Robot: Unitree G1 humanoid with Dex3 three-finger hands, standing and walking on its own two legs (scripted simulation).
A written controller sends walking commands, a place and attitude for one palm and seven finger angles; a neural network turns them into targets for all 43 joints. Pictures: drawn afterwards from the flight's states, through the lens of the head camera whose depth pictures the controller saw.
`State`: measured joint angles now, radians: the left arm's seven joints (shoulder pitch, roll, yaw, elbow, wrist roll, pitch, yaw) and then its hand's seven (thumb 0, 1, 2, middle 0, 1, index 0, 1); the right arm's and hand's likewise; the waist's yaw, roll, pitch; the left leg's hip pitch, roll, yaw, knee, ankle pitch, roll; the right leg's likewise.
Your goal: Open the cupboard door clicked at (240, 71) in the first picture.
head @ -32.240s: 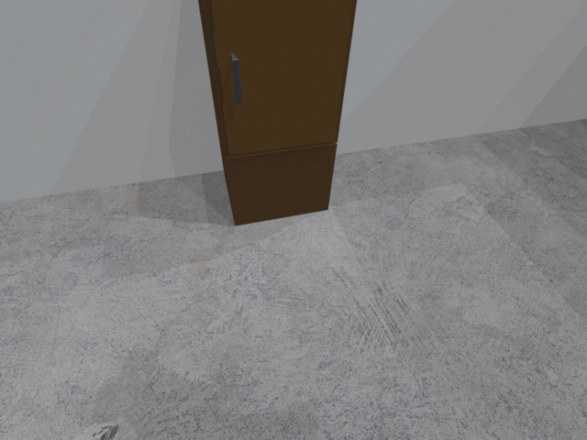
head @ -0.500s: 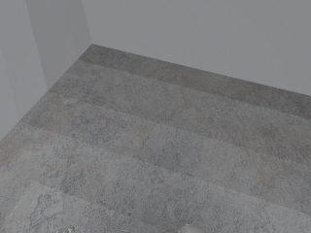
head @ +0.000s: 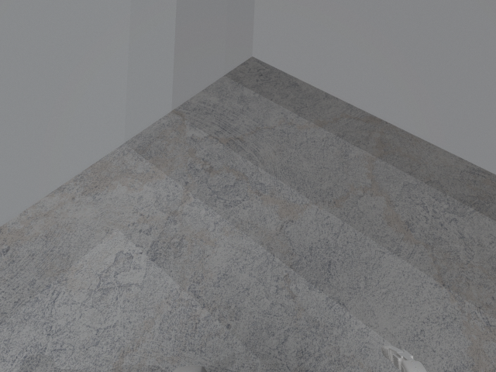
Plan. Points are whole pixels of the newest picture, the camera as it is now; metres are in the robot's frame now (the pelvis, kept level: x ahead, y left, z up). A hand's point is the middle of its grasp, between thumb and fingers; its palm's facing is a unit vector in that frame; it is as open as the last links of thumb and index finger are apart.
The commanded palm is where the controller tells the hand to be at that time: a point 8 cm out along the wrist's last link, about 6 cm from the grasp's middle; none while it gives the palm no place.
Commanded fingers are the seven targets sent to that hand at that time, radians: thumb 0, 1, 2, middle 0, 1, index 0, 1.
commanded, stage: turn to face it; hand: left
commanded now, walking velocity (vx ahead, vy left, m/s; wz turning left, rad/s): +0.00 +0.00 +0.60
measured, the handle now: out of the picture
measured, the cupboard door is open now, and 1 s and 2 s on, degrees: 41 41 41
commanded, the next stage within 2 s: none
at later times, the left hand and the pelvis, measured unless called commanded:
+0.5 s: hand out of the picture +0.04 +0.17 -0.14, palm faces +0.28 -0.91 -0.30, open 7.4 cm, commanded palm none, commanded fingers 0.00 0.90 0.90 -0.20 -0.30 -0.20 -0.30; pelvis +0.01 -0.05 +0.01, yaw +17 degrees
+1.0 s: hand out of the picture -0.02 +0.19 -0.15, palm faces +0.57 -0.77 -0.28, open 7.4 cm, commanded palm none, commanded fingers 0.00 0.90 0.90 -0.20 -0.30 -0.20 -0.30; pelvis +0.02 -0.05 +0.01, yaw +34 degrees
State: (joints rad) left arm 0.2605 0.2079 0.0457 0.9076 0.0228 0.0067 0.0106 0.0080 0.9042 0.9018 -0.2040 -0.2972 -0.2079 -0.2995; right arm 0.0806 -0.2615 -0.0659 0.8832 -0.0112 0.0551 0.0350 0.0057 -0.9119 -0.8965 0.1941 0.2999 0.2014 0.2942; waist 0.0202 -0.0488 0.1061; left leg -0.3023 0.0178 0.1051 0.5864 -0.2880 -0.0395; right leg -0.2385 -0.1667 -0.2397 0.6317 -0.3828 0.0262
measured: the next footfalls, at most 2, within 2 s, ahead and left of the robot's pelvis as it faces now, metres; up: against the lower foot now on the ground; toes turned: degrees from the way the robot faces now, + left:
right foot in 0.36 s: +0.06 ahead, -0.16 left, +0.00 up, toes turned +10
left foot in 0.72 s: +0.00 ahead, +0.08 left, +0.00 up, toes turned +32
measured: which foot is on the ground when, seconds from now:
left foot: down 0.00-0.36, up 0.38-0.70, down 0.72-1.00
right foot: down 0.00-0.00, up 0.02-0.34, down 0.36-0.72, up 0.74-1.00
